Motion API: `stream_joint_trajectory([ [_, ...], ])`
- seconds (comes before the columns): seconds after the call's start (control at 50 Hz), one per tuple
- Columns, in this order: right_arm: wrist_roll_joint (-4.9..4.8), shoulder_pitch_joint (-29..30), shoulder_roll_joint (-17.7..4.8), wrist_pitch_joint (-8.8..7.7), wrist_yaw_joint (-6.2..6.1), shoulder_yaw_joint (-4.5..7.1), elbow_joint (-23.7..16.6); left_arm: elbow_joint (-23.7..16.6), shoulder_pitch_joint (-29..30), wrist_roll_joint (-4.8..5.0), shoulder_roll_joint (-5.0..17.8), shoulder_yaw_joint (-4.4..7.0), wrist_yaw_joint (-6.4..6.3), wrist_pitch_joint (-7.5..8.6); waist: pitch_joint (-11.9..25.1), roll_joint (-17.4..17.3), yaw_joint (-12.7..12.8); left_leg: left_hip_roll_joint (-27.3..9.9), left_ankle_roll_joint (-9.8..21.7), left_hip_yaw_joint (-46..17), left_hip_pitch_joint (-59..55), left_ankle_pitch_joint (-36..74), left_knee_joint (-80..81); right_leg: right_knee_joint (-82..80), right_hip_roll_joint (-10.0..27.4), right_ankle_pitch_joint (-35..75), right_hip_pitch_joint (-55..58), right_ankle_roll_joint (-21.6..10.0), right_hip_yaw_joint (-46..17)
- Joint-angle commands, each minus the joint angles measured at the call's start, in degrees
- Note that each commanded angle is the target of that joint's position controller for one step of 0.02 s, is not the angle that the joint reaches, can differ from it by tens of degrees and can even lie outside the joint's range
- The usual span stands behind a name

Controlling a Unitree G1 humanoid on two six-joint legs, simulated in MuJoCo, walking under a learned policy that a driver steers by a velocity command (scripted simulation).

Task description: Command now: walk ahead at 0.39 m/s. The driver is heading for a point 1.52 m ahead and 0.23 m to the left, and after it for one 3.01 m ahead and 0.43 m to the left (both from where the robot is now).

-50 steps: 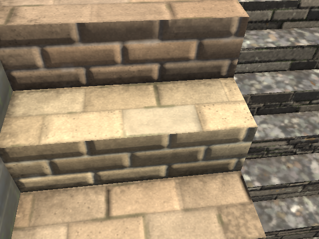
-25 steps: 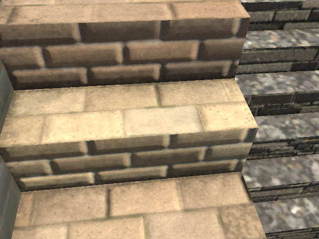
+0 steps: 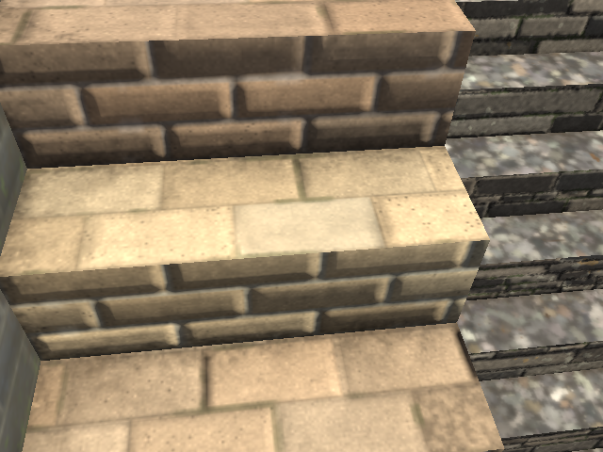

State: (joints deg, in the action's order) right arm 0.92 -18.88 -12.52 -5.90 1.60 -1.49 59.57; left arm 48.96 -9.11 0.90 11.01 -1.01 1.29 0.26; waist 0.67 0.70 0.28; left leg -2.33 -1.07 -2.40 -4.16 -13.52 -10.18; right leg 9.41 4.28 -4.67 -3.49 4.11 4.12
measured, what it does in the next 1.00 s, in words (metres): stands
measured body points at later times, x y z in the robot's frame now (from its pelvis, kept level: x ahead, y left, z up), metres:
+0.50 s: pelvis -0.03 +0.00 +0.00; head -0.03 +0.01 +0.45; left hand +0.05 +0.23 -0.14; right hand -0.05 -0.26 -0.14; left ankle -0.09 +0.13 -0.75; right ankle +0.00 -0.17 -0.75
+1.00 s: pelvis -0.04 -0.02 +0.00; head -0.03 -0.02 +0.45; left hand +0.03 +0.21 -0.14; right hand -0.05 -0.28 -0.15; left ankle -0.09 +0.14 -0.75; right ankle +0.00 -0.17 -0.75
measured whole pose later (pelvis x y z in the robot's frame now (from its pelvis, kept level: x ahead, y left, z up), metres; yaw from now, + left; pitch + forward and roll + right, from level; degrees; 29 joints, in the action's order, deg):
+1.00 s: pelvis -0.04 -0.02 +0.00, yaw +1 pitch -2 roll +0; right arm 0.3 -21.2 -13.2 -4.3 1.0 2.7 60.8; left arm 51.2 -12.6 2.2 9.9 -0.2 0.6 -1.1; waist -2.4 -0.5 1.7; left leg -3.4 -3.3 -3.1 0.6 -11.8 -13.9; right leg 13.0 3.6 -3.2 -7.9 2.1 4.5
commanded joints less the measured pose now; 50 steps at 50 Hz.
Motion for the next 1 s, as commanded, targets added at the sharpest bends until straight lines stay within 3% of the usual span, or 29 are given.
stream_joint_trajectory([
  [0.02, -0.1, -5.0, -7.8, -0.11, -0.02, 1.55, -0.4, -2.4, -0.1, -0.08, 5.0, 1.16, 0.13, 0.44, -0.3, -0.8, 0.0, -5.3, 3.6, -2.5, 3.6, 27.7, -0.7, 1.4, 3.7, 18.8, 3.8, -4.3, -2.4],
  [0.06, -0.29, -5.8, -8.5, 0.11, -0.58, 2.11, -0.2, -1.7, -0.5, 0.5, 5.2, 1.25, 0.27, 0.5, -0.4, 0.2, -0.2, -5.3, 3.2, -2.3, 4.3, 25.0, -0.4, 2.0, 4.0, 18.1, 3.5, -4.0, -2.4],
  [0.3, -0.35, -7.7, -8.3, 0.94, -0.48, 3.31, -0.6, 0.2, -1.9, 0.82, 4.9, 1.53, 0.09, -0.68, -2.8, -1.3, -0.1, -5.4, 2.6, -3.0, 7.2, 19.0, -0.4, 1.0, 4.5, 10.5, 1.4, -3.4, -2.5],
  [0.34, -0.48, -7.5, -8.3, 0.49, -0.68, 3.49, -0.5, -0.3, -1.9, 0.83, 5.6, 1.87, -0.04, -0.81, -3.1, -1.9, 0.2, -5.4, 2.8, -2.9, 8.1, 16.4, 0.1, 0.9, 4.5, 7.0, 1.0, -3.5, -2.3],
  [0.5, -0.69, -8.3, -8.0, 0.77, -1.03, 4.21, -0.9, -0.5, -2.9, 0.96, 5.4, 2.14, -0.31, -0.75, -5.3, -1.4, 0.5, -5.2, 2.9, -2.8, 9.7, 12.5, -0.1, 0.8, 4.3, 3.0, -0.8, -3.2, -2.4],
  [0.62, -0.69, -9.5, -7.2, 1.11, -1.28, 4.47, -0.8, -0.2, -3.1, 1.16, 5.0, 2.41, -0.64, -1.01, -5.0, -1.0, 0.6, -4.8, 2.8, -2.5, 10.6, 9.7, -0.3, 1.8, 4.0, 2.0, -0.9, -3.9, -2.1],
  [0.72, -0.94, -8.5, -6.7, 1.16, -1.03, 4.79, 0.0, -0.1, -3.9, 1.35, 4.7, 2.34, -1.19, -1.51, -5.3, -0.5, 1.3, -4.9, 2.4, -2.5, 11.8, 6.7, -0.3, 2.1, 4.2, 1.2, -1.0, -4.4, -2.8],
  [0.96, -0.94, -7.4, -7.2, 1.46, -0.61, 5.41, 0.4, -0.5, -3.1, 1.22, 4.1, 1.97, -0.57, -0.55, -4.6, -0.1, 1.2, -5.2, 2.1, -2.4, 11.6, 5.2, -0.4, 1.7, 4.1, 1.2, -1.0, -5.6, -3.4],
  [0.98, -0.16, -7.5, -6.6, 1.18, -0.8, 5.21, 0.7, -0.6, -4.8, 1.43, 3.3, 1.67, -0.84, -0.8, -4.0, -0.6, 2.1, -4.9, 1.1, -2.9, 11.5, 3.2, 0.3, 1.0, 3.9, -0.7, 0.2, -5.3, -3.6],
  [1.0, -0.25, -7.0, -6.6, 1.04, -0.87, 5.21, 0.7, -0.7, -4.4, 1.34, 3.3, 1.64, -0.95, -0.92, -4.7, -0.5, 2.1, -4.9, 0.8, -2.8, 11.9, 2.7, 0.5, 0.9, 3.9, -1.2, 0.0, -5.3, -3.8],
])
